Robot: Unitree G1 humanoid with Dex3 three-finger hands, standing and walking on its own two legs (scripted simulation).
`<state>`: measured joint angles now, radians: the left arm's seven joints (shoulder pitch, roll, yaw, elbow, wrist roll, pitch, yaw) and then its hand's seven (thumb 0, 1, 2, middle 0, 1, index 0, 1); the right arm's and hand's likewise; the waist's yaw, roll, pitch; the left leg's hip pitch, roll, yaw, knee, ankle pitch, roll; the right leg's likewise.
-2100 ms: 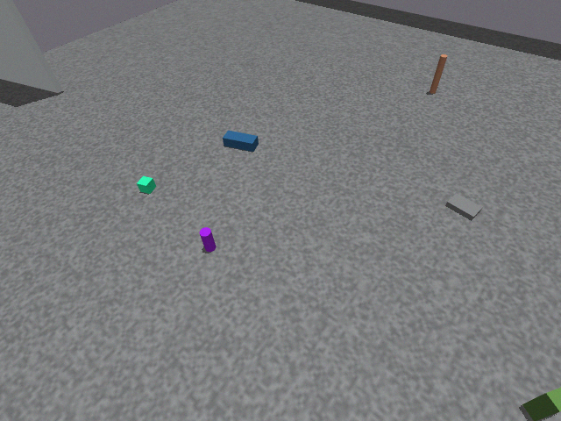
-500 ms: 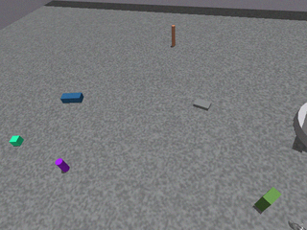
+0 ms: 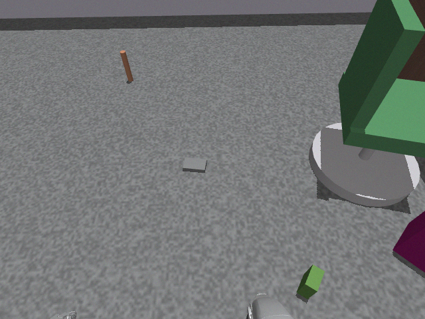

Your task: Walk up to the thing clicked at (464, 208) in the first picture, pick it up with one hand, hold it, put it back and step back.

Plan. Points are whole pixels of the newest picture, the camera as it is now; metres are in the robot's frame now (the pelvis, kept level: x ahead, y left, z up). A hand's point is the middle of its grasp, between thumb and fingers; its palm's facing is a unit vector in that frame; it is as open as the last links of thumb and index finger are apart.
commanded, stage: walk up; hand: left
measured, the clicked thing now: (194, 164) +1.06 +0.03 -0.76
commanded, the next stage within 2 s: none
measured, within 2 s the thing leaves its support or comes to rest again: neither
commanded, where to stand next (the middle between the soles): +0.62 -0.13 m, yaw -11 degrees
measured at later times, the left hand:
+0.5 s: hand (129, 262) +0.29 +0.19 -0.14, palm faces -0.13 -0.92 -0.36, open 7.4 cm
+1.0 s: hand (163, 168) +0.55 +0.12 -0.13, palm faces -0.24 -0.86 -0.45, open 7.4 cm
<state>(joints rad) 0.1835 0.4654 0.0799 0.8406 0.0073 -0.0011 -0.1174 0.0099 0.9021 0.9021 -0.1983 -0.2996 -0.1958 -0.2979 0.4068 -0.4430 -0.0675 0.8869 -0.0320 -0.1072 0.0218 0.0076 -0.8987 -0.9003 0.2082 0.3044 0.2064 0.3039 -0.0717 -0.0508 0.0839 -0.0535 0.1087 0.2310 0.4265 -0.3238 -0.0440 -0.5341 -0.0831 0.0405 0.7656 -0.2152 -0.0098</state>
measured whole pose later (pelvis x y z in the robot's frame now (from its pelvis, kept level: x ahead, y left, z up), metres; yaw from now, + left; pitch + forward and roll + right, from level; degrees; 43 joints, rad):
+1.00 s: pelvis +0.39 -0.14 -0.02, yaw -13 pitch -4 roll +1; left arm 0.26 0.42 0.07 0.86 0.01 -0.08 -0.06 0.01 0.90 0.90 -0.20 -0.30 -0.20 -0.30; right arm 0.38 -0.45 -0.05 0.83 -0.02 -0.03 0.05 0.01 -0.90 -0.90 0.21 0.30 0.21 0.30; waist -0.04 0.06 0.07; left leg -0.17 0.13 0.07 0.76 -0.48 0.02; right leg -0.41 -0.03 -0.05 0.68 -0.20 -0.02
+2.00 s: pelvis +0.54 -0.13 -0.01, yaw -10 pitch -2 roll +0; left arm 0.27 0.38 0.02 0.98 0.02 -0.06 0.02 0.01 0.90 0.90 -0.20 -0.30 -0.20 -0.30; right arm 0.19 -0.39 -0.03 0.93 -0.01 0.03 0.03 0.01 -0.90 -0.90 0.20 0.30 0.20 0.30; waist 0.01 0.07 0.07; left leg -0.32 0.01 -0.01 0.66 -0.36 0.03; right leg -0.31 -0.02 -0.03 0.64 -0.30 -0.01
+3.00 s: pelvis +0.56 -0.12 +0.01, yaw -11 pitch -3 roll +0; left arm 0.09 0.34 0.00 1.18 0.01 -0.02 0.00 0.01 0.90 0.90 -0.20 -0.30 -0.20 -0.30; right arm 0.09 -0.35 -0.01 1.17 -0.01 0.00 0.01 0.01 -0.90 -0.90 0.21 0.30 0.20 0.30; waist 0.00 0.02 0.04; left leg -0.12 0.01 0.02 0.34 -0.17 0.00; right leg -0.11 -0.03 -0.02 0.32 -0.17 0.02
